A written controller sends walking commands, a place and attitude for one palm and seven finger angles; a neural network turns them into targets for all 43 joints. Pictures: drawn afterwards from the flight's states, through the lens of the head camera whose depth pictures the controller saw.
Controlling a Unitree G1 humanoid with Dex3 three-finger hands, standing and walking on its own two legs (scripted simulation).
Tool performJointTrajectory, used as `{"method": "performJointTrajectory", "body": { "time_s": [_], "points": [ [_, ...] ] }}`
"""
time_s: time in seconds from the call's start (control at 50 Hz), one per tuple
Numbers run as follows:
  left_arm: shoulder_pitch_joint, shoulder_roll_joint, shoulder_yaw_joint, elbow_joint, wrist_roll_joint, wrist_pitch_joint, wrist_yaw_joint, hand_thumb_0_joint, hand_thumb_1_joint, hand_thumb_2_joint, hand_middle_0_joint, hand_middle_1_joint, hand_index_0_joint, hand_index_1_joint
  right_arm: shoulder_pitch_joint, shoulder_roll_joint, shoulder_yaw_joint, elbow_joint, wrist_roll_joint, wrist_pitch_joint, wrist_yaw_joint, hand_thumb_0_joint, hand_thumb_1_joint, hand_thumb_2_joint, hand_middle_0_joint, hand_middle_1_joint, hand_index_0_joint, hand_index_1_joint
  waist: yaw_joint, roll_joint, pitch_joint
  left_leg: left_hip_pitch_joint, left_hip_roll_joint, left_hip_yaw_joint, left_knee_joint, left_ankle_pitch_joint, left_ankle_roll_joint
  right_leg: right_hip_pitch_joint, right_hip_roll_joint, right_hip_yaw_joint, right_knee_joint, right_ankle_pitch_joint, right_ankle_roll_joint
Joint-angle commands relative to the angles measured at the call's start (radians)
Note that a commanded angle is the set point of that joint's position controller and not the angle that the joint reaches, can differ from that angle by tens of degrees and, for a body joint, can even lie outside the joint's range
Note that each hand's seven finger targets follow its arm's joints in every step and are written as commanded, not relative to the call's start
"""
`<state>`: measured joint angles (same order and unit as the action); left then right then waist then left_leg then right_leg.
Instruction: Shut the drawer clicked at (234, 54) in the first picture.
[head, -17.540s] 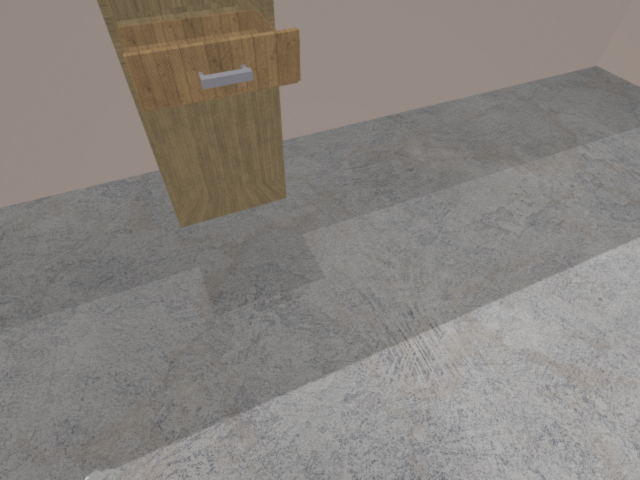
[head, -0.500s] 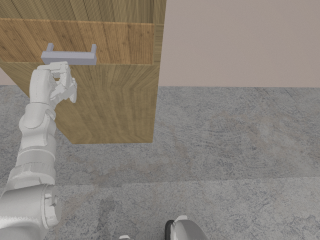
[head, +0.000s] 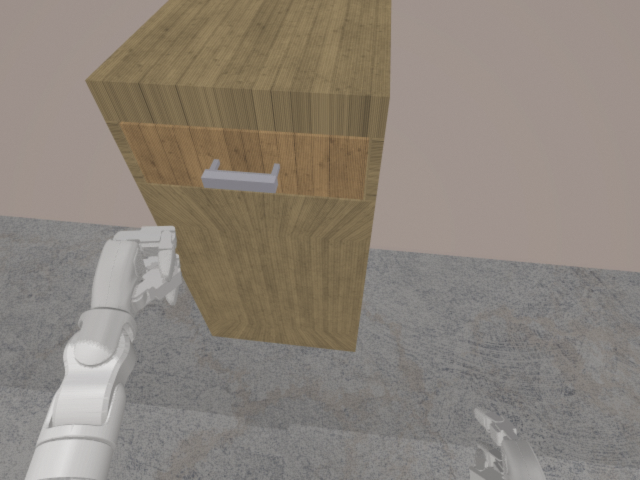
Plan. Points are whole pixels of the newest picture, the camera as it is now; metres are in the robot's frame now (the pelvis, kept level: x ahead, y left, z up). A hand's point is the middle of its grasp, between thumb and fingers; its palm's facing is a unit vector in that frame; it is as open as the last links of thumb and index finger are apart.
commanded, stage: draw the hand back to the body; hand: left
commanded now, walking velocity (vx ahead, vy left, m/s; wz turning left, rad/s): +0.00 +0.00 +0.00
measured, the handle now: (243, 173) +0.61 +0.18 +0.01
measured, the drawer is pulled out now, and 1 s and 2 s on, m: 0.00 0.00 0.00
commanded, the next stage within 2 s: step back with the hand held close in 0.74 s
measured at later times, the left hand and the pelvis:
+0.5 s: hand (66, 358) +0.19 +0.23 +0.16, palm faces +0.38 -0.85 -0.37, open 3.3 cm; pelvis -0.01 -0.01 +0.01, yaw +1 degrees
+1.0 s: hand (28, 394) +0.16 +0.23 +0.18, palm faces +0.43 -0.80 -0.42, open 3.3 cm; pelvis -0.03 -0.02 +0.01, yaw +1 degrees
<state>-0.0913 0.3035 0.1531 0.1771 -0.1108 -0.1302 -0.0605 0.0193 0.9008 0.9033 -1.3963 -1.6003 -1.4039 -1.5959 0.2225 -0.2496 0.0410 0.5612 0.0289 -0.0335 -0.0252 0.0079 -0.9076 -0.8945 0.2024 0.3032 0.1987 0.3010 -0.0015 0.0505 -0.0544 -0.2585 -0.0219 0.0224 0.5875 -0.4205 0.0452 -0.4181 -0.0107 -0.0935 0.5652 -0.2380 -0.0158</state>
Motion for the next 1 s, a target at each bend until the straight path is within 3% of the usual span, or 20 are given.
{"method": "performJointTrajectory", "body": {
  "time_s": [0.0, 0.04, 0.1, 0.2, 0.34, 0.46, 0.54, 0.58, 0.62, 0.66, 0.72, 0.84, 0.86, 0.88, 0.92, 0.96, 0.98],
  "points": [
    [-0.153, 0.165, 0.069, -0.321, 0.038, -0.035, 0.113, 0.000, 0.900, 0.900, -1.400, -1.600, -1.400, -1.600, -0.087, -0.111, -0.034, -0.114, -0.005, -0.043, -0.030, 0.000, -0.900, -0.900, 0.200, 0.300, 0.200, 0.300, 0.012, -0.034, -0.149, -0.023, 0.036, -0.047, -0.187, 0.368, -0.038, 0.356, -0.013, 0.064, -0.101, 0.208, -0.022],
    [-0.142, 0.184, 0.080, -0.379, 0.048, -0.031, 0.131, 0.000, 0.900, 0.900, -1.400, -1.600, -1.400, -1.600, -0.105, -0.110, -0.031, -0.105, -0.008, -0.046, -0.039, 0.000, -0.900, -0.900, 0.200, 0.300, 0.200, 0.300, 0.014, -0.007, -0.123, 0.006, 0.035, -0.047, -0.211, 0.360, -0.033, 0.373, -0.010, 0.065, -0.131, 0.198, -0.024],
    [-0.074, 0.160, 0.071, -0.437, 0.054, -0.027, 0.144, 0.000, 0.900, 0.900, -1.400, -1.600, -1.400, -1.600, -0.117, -0.099, -0.026, -0.102, -0.014, -0.059, -0.044, 0.000, -0.900, -0.900, 0.200, 0.300, 0.200, 0.300, 0.025, 0.031, -0.095, 0.056, 0.032, -0.049, -0.246, 0.377, -0.041, 0.397, -0.010, 0.058, -0.160, 0.195, -0.025],
    [0.081, 0.155, 0.087, -0.545, 0.059, -0.028, 0.154, 0.000, 0.900, 0.900, -1.400, -1.600, -1.400, -1.600, -0.128, -0.095, -0.027, -0.098, -0.027, -0.081, -0.040, 0.000, -0.900, -0.900, 0.200, 0.300, 0.200, 0.300, 0.038, 0.012, -0.067, 0.094, 0.032, -0.057, -0.265, 0.440, -0.047, 0.439, -0.005, 0.054, -0.183, 0.234, -0.024],
    [0.304, 0.186, 0.168, -0.672, 0.060, -0.026, 0.160, 0.000, 0.900, 0.900, -1.400, -1.600, -1.400, -1.600, -0.134, -0.095, -0.038, -0.092, -0.038, -0.097, -0.033, 0.000, -0.900, -0.900, 0.200, 0.300, 0.200, 0.300, 0.054, -0.012, -0.022, 0.093, 0.034, -0.054, -0.264, 0.432, -0.041, 0.454, -0.005, 0.066, -0.203, 0.233, -0.022],
    [0.439, 0.209, 0.225, -0.819, 0.059, -0.035, 0.175, 0.000, 0.900, 0.900, -1.400, -1.600, -1.400, -1.600, -0.132, -0.090, -0.043, -0.105, -0.037, -0.126, -0.036, 0.000, -0.900, -0.900, 0.200, 0.300, 0.200, 0.300, 0.065, 0.032, -0.005, 0.085, 0.040, -0.056, -0.261, 0.400, -0.043, 0.446, -0.012, 0.076, -0.202, 0.205, -0.020],
    [0.530, 0.224, 0.266, -0.874, 0.062, -0.040, 0.183, 0.000, 0.900, 0.900, -1.400, -1.600, -1.400, -1.600, -0.126, -0.089, -0.049, -0.103, -0.037, -0.149, -0.043, 0.000, -0.900, -0.900, 0.200, 0.300, 0.200, 0.300, 0.073, 0.024, 0.010, 0.082, 0.043, -0.058, -0.249, 0.402, -0.044, 0.436, -0.008, 0.081, -0.201, 0.204, -0.022],
    [0.517, 0.184, 0.229, -0.832, 0.066, -0.039, 0.181, 0.000, 0.900, 0.900, -1.400, -1.600, -1.400, -1.600, -0.118, -0.085, -0.048, -0.087, -0.036, -0.153, -0.043, 0.000, -0.900, -0.900, 0.200, 0.300, 0.200, 0.300, 0.058, -0.009, 0.076, 0.077, 0.046, -0.057, -0.255, 0.356, -0.037, 0.384, -0.010, 0.076, -0.210, 0.154, -0.019],
    [0.491, 0.183, 0.226, -0.823, 0.069, -0.042, 0.183, 0.000, 0.900, 0.900, -1.400, -1.600, -1.400, -1.600, -0.115, -0.089, -0.051, -0.081, -0.036, -0.159, -0.048, 0.000, -0.900, -0.900, 0.200, 0.300, 0.200, 0.300, 0.055, -0.029, 0.080, 0.081, 0.046, -0.054, -0.254, 0.311, -0.024, 0.366, -0.014, 0.078, -0.219, 0.108, -0.017],
    [0.478, 0.180, 0.218, -0.810, 0.072, -0.044, 0.184, 0.000, 0.900, 0.900, -1.400, -1.600, -1.400, -1.600, -0.117, -0.089, -0.050, -0.073, -0.035, -0.166, -0.051, 0.000, -0.900, -0.900, 0.200, 0.300, 0.200, 0.300, 0.054, 0.011, 0.107, 0.074, 0.044, -0.055, -0.259, 0.275, -0.024, 0.351, -0.017, 0.083, -0.227, 0.066, -0.019],
    [0.488, 0.201, 0.244, -0.812, 0.071, -0.053, 0.193, 0.000, 0.900, 0.900, -1.400, -1.600, -1.400, -1.600, -0.116, -0.086, -0.049, -0.073, -0.039, -0.175, -0.055, 0.000, -0.900, -0.900, 0.200, 0.300, 0.200, 0.300, 0.067, -0.031, 0.062, 0.073, 0.039, -0.053, -0.256, 0.279, -0.018, 0.390, -0.021, 0.085, -0.227, 0.072, -0.018],
    [0.481, 0.210, 0.251, -0.834, 0.074, -0.056, 0.195, 0.000, 0.900, 0.900, -1.400, -1.600, -1.400, -1.600, -0.131, -0.084, -0.046, -0.074, -0.040, -0.189, -0.055, 0.000, -0.900, -0.900, 0.200, 0.300, 0.200, 0.300, 0.072, 0.049, 0.061, 0.071, 0.036, -0.054, -0.261, 0.273, -0.025, 0.403, -0.020, 0.096, -0.235, 0.071, -0.024],
    [0.397, 0.311, 0.382, -0.887, 0.072, -0.106, 0.199, 0.000, 0.900, 0.900, -1.400, -1.600, -1.400, -1.600, -0.115, -0.106, -0.052, -0.101, -0.041, -0.158, -0.052, 0.000, -0.900, -0.900, 0.200, 0.300, 0.200, 0.300, 0.018, -0.013, 0.148, -0.045, 0.048, -0.083, -0.219, 0.174, -0.003, 0.298, -0.089, 0.244, -0.292, 0.042, -0.036],
    [0.509, 0.235, 0.338, -0.785, 0.078, -0.107, 0.192, 0.000, 0.900, 0.900, -1.400, -1.600, -1.400, -1.600, -0.098, -0.081, -0.059, -0.083, -0.039, -0.137, -0.048, 0.000, -0.900, -0.900, 0.200, 0.300, 0.200, 0.300, 0.015, -0.075, 0.126, -0.025, 0.043, -0.089, -0.165, 0.154, -0.001, 0.265, -0.138, 0.272, -0.320, -0.005, -0.055],
    [0.586, 0.196, 0.303, -0.793, 0.079, -0.113, 0.187, 0.000, 0.900, 0.900, -1.400, -1.600, -1.400, -1.600, -0.094, -0.073, -0.062, -0.089, -0.038, -0.109, -0.037, 0.000, -0.900, -0.900, 0.200, 0.300, 0.200, 0.300, 0.009, -0.116, 0.047, -0.005, 0.039, -0.072, -0.076, 0.160, -0.003, 0.233, -0.193, 0.290, -0.334, -0.035, -0.075],
    [0.633, 0.206, 0.313, -0.836, 0.076, -0.127, 0.192, 0.000, 0.900, 0.900, -1.400, -1.600, -1.400, -1.600, -0.092, -0.073, -0.068, -0.096, -0.035, -0.100, -0.037, 0.000, -0.900, -0.900, 0.200, 0.300, 0.200, 0.300, 0.008, -0.065, -0.037, -0.002, 0.043, -0.078, -0.077, 0.172, -0.008, 0.259, -0.218, 0.273, -0.275, 0.064, -0.090],
    [0.658, 0.206, 0.315, -0.853, 0.075, -0.128, 0.196, 0.000, 0.900, 0.900, -1.400, -1.600, -1.400, -1.600, -0.085, -0.080, -0.071, -0.099, -0.034, -0.093, -0.038, 0.000, -0.900, -0.900, 0.200, 0.300, 0.200, 0.300, 0.005, -0.049, -0.070, 0.005, 0.049, -0.085, -0.105, 0.194, -0.010, 0.269, -0.208, 0.249, -0.240, 0.097, -0.084]
  ]
}}
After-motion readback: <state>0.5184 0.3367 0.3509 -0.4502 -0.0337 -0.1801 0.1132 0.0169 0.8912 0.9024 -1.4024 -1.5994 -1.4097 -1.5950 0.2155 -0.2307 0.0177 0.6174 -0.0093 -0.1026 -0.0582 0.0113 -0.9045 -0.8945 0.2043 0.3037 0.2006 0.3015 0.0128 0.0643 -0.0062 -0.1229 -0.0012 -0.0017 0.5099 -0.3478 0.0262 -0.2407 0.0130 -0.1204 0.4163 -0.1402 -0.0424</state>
